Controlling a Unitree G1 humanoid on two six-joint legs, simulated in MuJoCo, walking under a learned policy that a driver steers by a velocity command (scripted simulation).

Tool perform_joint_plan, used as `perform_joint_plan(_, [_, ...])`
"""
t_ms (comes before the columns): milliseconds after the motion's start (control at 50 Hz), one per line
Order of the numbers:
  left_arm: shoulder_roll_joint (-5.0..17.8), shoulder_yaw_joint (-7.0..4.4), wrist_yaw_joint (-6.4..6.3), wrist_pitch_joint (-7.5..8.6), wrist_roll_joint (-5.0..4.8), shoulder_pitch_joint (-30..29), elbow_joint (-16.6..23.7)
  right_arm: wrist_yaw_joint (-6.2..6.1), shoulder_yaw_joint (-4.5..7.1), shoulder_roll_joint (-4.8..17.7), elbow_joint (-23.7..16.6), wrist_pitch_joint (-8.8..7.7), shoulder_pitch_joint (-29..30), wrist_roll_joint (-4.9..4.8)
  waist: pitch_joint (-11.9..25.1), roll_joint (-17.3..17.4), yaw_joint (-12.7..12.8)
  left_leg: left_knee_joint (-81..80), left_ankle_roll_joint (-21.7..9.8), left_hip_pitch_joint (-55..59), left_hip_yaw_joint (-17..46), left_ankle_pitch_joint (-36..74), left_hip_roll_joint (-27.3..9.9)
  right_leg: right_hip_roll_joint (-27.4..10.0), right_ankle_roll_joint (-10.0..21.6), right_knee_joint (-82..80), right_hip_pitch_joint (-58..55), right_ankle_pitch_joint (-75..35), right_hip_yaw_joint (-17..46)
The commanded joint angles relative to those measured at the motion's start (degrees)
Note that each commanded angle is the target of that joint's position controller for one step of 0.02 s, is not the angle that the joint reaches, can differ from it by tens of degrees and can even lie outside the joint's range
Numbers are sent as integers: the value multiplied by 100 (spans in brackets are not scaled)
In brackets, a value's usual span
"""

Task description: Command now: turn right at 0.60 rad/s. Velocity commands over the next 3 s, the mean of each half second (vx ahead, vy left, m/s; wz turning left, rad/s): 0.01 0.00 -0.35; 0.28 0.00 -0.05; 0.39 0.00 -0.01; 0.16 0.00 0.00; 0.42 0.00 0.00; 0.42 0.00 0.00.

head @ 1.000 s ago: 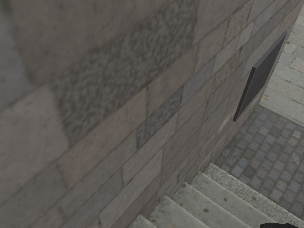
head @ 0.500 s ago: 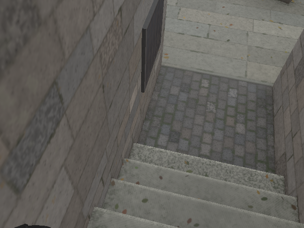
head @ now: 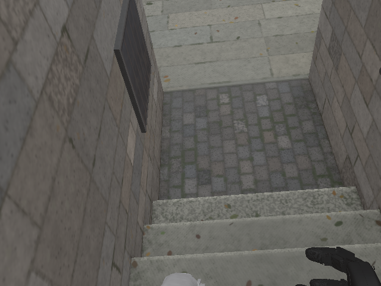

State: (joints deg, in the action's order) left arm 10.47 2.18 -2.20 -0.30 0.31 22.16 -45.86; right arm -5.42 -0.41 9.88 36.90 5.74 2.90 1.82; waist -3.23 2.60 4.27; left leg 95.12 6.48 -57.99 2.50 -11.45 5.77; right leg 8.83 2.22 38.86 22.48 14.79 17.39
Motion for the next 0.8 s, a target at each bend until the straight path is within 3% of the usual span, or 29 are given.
perform_joint_plan(20, [837, -234, -3, 25, -38, -348, 604, 87, 97, 317, -453, -106, 216, 64, 823, -1105, -155, -547, -43, -93, 34, -41, -115, -1194, 1029, -907, -1280, -1668, 1749])
perform_joint_plan(40, [811, -267, 2, -20, 17, -356, 673, 91, 44, 217, -519, -168, 450, 62, 771, -903, -72, -1209, -95, 258, -9, -101, -116, -1152, 1142, -1015, -1202, -1697, 1781])
perform_joint_plan(100, [969, -379, 55, -113, 109, -727, 973, 92, -5, 362, -619, -240, 570, -71, 783, -1255, 44, -2872, -228, 1824, -79, -113, -52, -1016, 1224, -1433, -807, -1095, 1834])
perform_joint_plan(140, [1036, -432, 105, -192, 106, -1163, 1122, 113, -21, 438, -511, -261, -25, -237, 711, -1809, -216, -3863, -378, 3265, -55, -686, -135, -934, 1135, -1757, -261, -914, 1725])
perform_joint_plan(160, [967, -427, 116, -213, 128, -1258, 1184, 134, 20, 563, -416, -299, -475, -321, 634, -1857, -346, -4512, -461, 4058, 47, -893, -255, -932, 1084, -1843, 23, -718, 1779])
perform_joint_plan(180, [1006, -479, 63, -265, 180, -795, 1082, 169, 68, 688, -296, -275, -814, -390, 409, -1777, -287, -6035, -600, 4410, 456, -1614, -513, -954, 1013, -2043, -229, 214, 2122])
perform_joint_plan(200, [1056, -501, 64, -292, 184, -804, 1063, 188, 163, 842, 42, -293, -1459, -388, 273, -1262, -513, -6797, -583, 5186, 168, -931, -520, -800, 884, -1597, 37, 220, 2014])
perform_joint_plan(220, [779, -438, 134, -225, 174, -417, 937, 177, 245, 964, 286, -449, -2069, -303, 302, -452, -514, -7055, -529, 6166, 308, -1201, -773, -474, 718, -716, 762, 940, 1471])
perform_joint_plan(240, [259, -387, 164, -176, 81, -109, 1066, 249, 188, 1269, 185, -552, -2412, -286, 513, 666, -364, -6678, -673, 6875, 1817, -740, -2134, -31, 364, 892, 1885, 2451, 503])
perform_joint_plan(260, [815, -572, 142, -101, -30, -870, 1546, 268, 269, 1561, 200, -599, -2717, -275, -101, 1454, -833, -7449, -1149, 6954, 3635, 268, -2808, 584, 171, 1139, 3640, 3021, -8])
perform_joint_plan(280, [1098, -675, 112, -32, 30, -1464, 1490, 260, 188, 1164, 453, -650, -2865, -278, -364, 754, -999, -7495, -1183, 6553, 3807, 519, -2690, 256, -22, 1564, 3988, 2350, 180])
perform_joint_plan(340, [351, -474, 188, -223, -20, -1319, 1165, 217, -46, 680, 542, -689, -2543, -198, 164, 719, -605, -6745, -1162, 5382, 1962, 760, -1729, 490, -332, 3751, 3422, 1386, -180])
perform_joint_plan(360, [203, -436, 191, -309, -10, -1285, 1108, 214, -111, 598, 512, -694, -2405, -230, 292, 795, -446, -6689, -1204, 4817, 1673, 891, -1563, 576, -443, 4483, 3258, 1164, -298])
perform_joint_plan(400, [199, -409, 105, -404, 0, -1490, 1103, 224, -155, 644, 336, -747, -2029, -229, 407, 828, -237, -6866, -1419, 3686, 1367, 1006, -1458, 593, -583, 5616, 2794, 416, -644])
perform_joint_plan(420, [167, -374, 94, -477, 46, -1448, 1030, 209, -215, 508, 389, -732, -2133, -304, 345, 597, -199, -6804, -1488, 3607, 1460, 723, -1473, 493, -673, 5908, 3046, 491, -605])
perform_joint_plan(460, [139, -317, 27, -530, 80, -1441, 883, 180, -214, 544, 479, -782, -2346, -370, 276, 342, -216, -6833, -1572, 3466, 1316, 740, -1432, 297, -706, 5835, 2974, 86, -720])
perform_joint_plan(480, [148, -325, 17, -558, 140, -1438, 793, 166, -221, 510, 591, -814, -2625, -382, 265, 410, -313, -6743, -1635, 3660, 1344, 929, -1448, 238, -684, 5809, 3061, -6, -814])
perform_joint_plan(520, [135, -295, -17, -570, 165, -1565, 697, 133, -169, 592, 824, -840, -3062, -367, 270, 402, -477, -6698, -1714, 4104, 1372, 1038, -1457, 3, -660, 5210, 3089, -52, -906])
perform_joint_plan(560, [149, -247, 60, -566, 195, -1684, 610, 143, -145, 566, 1007, -827, -3261, -335, 238, 412, -541, -7096, -1675, 4320, 1454, -368, -1398, -554, -617, 3411, 2552, -255, -1208])
perform_joint_plan(600, [136, -200, 150, -525, 95, -1911, 547, 161, -41, 704, 1104, -810, -3281, -289, 34, 812, -754, -7637, -1740, 3912, 1477, -1481, -1439, -794, -478, 1842, 1270, -228, -1496])
perform_joint_plan(620, [114, -211, 159, -502, 124, -1734, 384, 206, 13, 878, 1197, -863, -3246, -316, 132, 1028, -696, -7636, -1863, 3489, 1661, -1411, -1667, -866, -367, 2462, 448, -689, -1374])
perform_joint_plan(640, [179, -200, 182, -451, 109, -1642, 339, 246, 19, 803, 1201, -884, -3104, -353, -34, 965, -578, -7553, -1958, 3417, 1507, -1610, -1691, -949, -274, 1876, 303, -519, -1441])
perform_joint_plan(660, [222, -180, 218, -382, -42, -1878, 394, 274, 31, 752, 1222, -797, -3366, -267, -370, 779, -801, -7792, -1919, 3467, 1182, -1815, -1485, -671, -235, 410, 97, 1241, -1953])
perform_joint_plan(680, [181, -201, 225, -342, -70, -1806, 243, 306, 117, 822, 1277, -756, -3568, -230, -562, 775, -927, -7747, -1968, 3307, 1279, -1834, -1503, -539, -202, 70, -451, 1651, -2129])
perform_joint_plan(720, [219, -253, 160, -267, -92, -964, -150, 341, 275, 1078, 1328, -637, -3468, -237, -714, 518, -592, -7223, -2003, 2797, 1322, -1630, -1400, -407, -17, -730, -1707, 1405, -2110])
perform_joint_plan(740, [280, -283, 126, -80, -82, -399, -288, 371, 300, 840, 1293, -673, -3334, -220, -394, -154, -235, -6006, -1917, 2549, 936, -956, -1122, -901, 133, -1215, -2506, 1535, -1173])
perform_joint_plan(760, [783, -491, 137, -58, -17, 195, -535, 451, 288, 692, 1017, -728, -2832, -307, -211, -1668, 32, -5203, -1619, 1184, 105, -1743, -443, -1733, 759, -1539, -2907, 2424, 808])
perform_joint_plan(780, [961, -554, 204, -33, 10, 831, -695, 432, 436, 960, 930, -750, -2424, -260, -233, -1708, 268, -4423, -1553, 447, 88, -2451, -379, -2314, 1149, -2115, -3147, 3012, 2160])
perform_joint_plan(800, [920, -536, 208, 16, -2, 917, -743, 433, 492, 954, 887, -785, -2035, -253, -391, -1315, 300, -4202, -1526, 152, 341, -2339, -431, -2390, 1260, -2194, -3073, 3012, 2361])
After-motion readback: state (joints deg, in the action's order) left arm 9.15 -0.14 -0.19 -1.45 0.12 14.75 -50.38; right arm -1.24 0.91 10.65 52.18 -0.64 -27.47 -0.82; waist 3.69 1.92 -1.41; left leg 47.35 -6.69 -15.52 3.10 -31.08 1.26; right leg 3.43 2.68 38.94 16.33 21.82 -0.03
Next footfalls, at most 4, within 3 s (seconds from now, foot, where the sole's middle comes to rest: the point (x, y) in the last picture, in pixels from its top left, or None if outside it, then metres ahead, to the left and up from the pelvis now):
0.24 left None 0.07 0.15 -0.76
0.72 right None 0.10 -0.08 -0.76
1.20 left None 0.36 0.10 -0.95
1.68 right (245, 276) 0.62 -0.03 -1.14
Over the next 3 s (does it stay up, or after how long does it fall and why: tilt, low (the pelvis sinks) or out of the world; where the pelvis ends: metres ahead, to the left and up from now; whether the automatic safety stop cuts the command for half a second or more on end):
stays up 1.06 0.18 -0.71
